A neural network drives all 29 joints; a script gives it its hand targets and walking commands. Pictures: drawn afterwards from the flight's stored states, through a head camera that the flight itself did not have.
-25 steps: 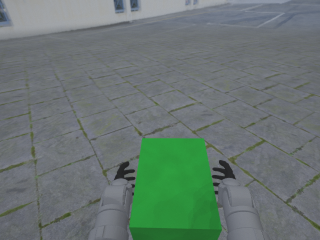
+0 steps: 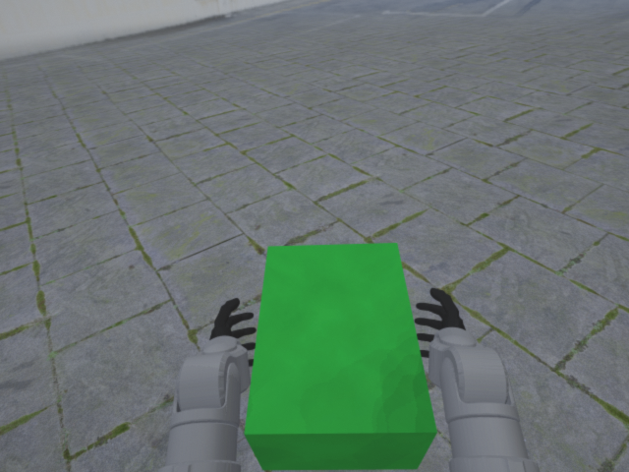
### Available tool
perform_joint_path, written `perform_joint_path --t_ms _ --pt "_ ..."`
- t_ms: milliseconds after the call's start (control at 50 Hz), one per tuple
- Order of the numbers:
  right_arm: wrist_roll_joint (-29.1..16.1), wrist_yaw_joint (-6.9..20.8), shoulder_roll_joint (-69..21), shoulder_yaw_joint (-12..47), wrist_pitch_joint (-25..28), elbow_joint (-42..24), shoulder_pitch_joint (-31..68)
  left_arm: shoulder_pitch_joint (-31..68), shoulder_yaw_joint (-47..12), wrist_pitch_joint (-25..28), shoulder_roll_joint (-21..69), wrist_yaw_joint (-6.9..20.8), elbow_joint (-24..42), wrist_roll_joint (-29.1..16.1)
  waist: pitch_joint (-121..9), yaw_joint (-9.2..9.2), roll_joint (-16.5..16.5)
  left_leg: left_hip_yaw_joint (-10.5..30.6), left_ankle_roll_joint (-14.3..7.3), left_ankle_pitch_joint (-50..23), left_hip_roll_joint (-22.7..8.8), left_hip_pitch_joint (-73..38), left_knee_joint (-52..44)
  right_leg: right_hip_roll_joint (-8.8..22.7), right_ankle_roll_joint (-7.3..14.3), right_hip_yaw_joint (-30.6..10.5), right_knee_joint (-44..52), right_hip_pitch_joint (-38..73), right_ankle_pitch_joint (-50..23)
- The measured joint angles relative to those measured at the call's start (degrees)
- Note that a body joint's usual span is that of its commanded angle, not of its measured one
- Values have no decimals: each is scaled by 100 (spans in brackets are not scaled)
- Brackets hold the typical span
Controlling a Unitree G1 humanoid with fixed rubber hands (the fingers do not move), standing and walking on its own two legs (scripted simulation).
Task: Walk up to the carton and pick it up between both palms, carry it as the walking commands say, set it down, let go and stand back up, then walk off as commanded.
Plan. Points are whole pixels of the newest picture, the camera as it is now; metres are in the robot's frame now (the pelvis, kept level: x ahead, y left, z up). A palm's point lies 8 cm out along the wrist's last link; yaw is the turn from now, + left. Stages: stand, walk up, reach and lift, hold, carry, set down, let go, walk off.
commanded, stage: carry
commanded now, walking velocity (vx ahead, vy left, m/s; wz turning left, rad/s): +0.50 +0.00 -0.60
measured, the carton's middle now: (335, 347) +0.35 +0.02 +0.00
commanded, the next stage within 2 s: none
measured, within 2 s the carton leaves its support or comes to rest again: neither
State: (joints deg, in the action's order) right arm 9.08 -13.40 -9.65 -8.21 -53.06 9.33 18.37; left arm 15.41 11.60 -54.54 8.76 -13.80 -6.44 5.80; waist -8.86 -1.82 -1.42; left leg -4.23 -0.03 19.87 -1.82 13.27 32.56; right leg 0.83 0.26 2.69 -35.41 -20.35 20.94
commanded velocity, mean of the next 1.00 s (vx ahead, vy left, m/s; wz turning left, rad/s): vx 0.45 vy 0.00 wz -0.54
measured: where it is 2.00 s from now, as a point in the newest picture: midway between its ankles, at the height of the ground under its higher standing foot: (404, 422)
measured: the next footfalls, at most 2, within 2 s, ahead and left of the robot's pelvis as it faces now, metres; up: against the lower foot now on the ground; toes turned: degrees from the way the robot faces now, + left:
right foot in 0.26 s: +0.16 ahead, -0.10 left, +0.00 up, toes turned -15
left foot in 0.60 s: +0.50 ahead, +0.03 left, +0.00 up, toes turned -10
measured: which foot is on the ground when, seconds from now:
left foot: down 0.00-0.28, up 0.30-0.58, down 0.60-0.98, up 1.00-1.00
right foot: down 0.00-0.14, up 0.16-0.24, down 0.26-0.62, up 0.64-0.96, down 0.98-1.00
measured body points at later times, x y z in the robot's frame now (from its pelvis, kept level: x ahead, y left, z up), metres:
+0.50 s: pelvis +0.22 -0.04 +0.00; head +0.20 -0.02 +0.45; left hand +0.52 +0.04 +0.07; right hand +0.45 -0.24 +0.08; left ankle +0.33 +0.08 -0.70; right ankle +0.12 -0.09 -0.73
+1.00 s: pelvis +0.49 -0.11 +0.00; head +0.49 -0.12 +0.45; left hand +0.81 -0.18 +0.08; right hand +0.61 -0.40 +0.07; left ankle +0.47 +0.04 -0.72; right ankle +0.51 -0.21 -0.73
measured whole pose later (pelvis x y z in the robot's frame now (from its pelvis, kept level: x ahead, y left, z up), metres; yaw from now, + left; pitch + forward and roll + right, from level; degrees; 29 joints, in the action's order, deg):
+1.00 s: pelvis +0.49 -0.11 +0.00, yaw -35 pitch +4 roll -1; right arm 3.1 -14.9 -7.4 -3.0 -68.9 -24.5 6.2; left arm 11.7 3.5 -70.0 8.1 -12.9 19.0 4.6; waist -4.3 3.6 -3.0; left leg -21.6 3.9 25.7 -12.5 10.4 36.5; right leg -0.5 4.3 12.1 -28.5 -24.5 7.9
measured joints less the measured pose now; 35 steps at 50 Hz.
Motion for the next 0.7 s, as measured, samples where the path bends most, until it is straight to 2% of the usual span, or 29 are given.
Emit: perform_joint_path --t_ms 40,80,100,140,160,220,260,280,300,360,400,460,560,600,620,660,700 --pt "19 48 20 -59 -244 -472 -48 154 -116 -230 46 -17 243 36 -10 -5 -80 59 54 293 -187 166 427 -157 94 77 238 67 -640" --pt "-31 105 70 -113 -466 -958 -225 199 -360 -447 65 -15 471 85 -105 24 -24 181 43 543 -176 331 553 -218 177 130 86 -21 -532" --pt "-89 110 90 -98 -597 -1158 -319 155 -459 -585 52 18 617 106 -173 21 56 194 2 423 -115 301 454 -220 192 71 35 -57 -412" --pt "-249 57 110 18 -893 -1489 -431 -25 -554 -883 2 59 1011 93 -264 99 207 31 52 352 -45 73 159 -186 182 -101 -137 -114 -209" --pt "-318 25 113 118 -1037 -1627 -459 -163 -575 -993 -32 66 1220 84 -292 168 192 -72 70 419 -56 -63 49 -169 133 -62 -268 -154 -88" --pt "-461 -87 137 383 -1367 -2004 -565 -515 -598 -1331 -95 51 1818 -40 -349 344 -136 -367 105 672 -275 -446 -142 -196 72 356 -438 -334 498" --pt "-520 -167 160 454 -1526 -2295 -695 -494 -626 -1548 -90 11 2023 -92 -326 450 -279 -463 177 869 -426 -658 -121 -249 134 579 -92 -333 83" --pt "-520 -211 175 436 -1590 -2449 -785 -405 -678 -1610 -73 6 1994 -92 -304 494 -345 -413 227 1002 -549 -631 176 -322 253 676 55 -199 -466" --pt "-517 -252 195 390 -1623 -2566 -903 -306 -757 -1645 -53 -10 1898 -99 -314 488 -360 -323 266 1037 -684 -436 748 -403 365 746 57 -101 -528" --pt "-594 -295 219 304 -1769 -2726 -1139 -232 -923 -1715 -39 -74 1760 -85 -416 354 -8 108 354 1171 -496 705 2809 -460 526 604 45 21 -43" --pt "-600 -253 219 303 -1844 -2665 -1127 -346 -959 -1757 -58 -79 1786 -68 -394 305 137 174 351 1227 -385 1404 3313 -473 502 429 257 235 16" --pt "-574 -217 209 362 -1868 -2535 -1044 -543 -983 -1842 -90 -120 1994 -77 -209 204 228 67 344 764 -412 2020 2430 -487 443 114 624 691 29" --pt "-594 -203 205 476 -1777 -2788 -1034 -629 -899 -1862 -102 -87 2468 -164 213 82 271 -191 278 -832 -303 2074 378 -417 274 -318 668 1435 479" --pt "-601 -193 193 567 -1759 -2857 -936 -619 -797 -1863 -105 -83 2668 -146 269 50 311 -343 99 -1186 -223 1771 -76 -346 207 -510 92 1461 952" --pt "-585 -178 181 631 -1697 -2776 -844 -574 -686 -1833 -104 -80 2697 -124 290 53 392 -492 -54 -1467 -228 1775 117 -245 209 -508 -492 1268 1035" --pt "-502 -165 154 722 -1592 -2510 -669 -497 -473 -1780 -91 -54 2628 -110 350 9 474 -804 -224 -1103 -325 1736 555 -115 180 -460 -1728 694 876" --pt "-441 -174 149 721 -1586 -2341 -645 -476 -433 -1816 -86 -40 2518 -125 363 -20 445 -1030 -256 -735 -436 1547 596 -51 183 -300 -2408 138 639"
